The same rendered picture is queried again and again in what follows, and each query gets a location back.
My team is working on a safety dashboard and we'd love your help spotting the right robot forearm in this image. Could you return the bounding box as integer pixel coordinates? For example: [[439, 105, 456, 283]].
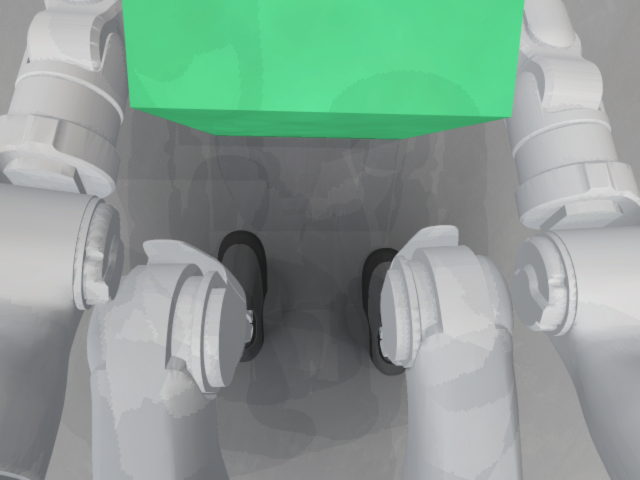
[[502, 0, 640, 232]]

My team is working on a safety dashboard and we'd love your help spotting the robot left upper arm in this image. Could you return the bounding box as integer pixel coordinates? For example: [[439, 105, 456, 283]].
[[0, 183, 124, 480]]

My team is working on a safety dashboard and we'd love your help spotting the left robot forearm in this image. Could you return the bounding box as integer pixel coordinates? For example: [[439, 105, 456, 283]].
[[0, 0, 129, 198]]

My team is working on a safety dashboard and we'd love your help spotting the right robot shin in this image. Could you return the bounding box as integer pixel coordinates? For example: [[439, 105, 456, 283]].
[[379, 225, 514, 366]]

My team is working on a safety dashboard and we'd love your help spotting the carton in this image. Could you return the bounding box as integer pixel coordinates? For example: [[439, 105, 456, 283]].
[[122, 0, 525, 140]]

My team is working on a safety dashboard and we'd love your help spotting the robot right upper arm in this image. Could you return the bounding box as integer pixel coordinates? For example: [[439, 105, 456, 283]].
[[510, 225, 640, 480]]

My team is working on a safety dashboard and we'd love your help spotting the left robot thigh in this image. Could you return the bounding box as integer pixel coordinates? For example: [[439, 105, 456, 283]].
[[90, 263, 240, 480]]

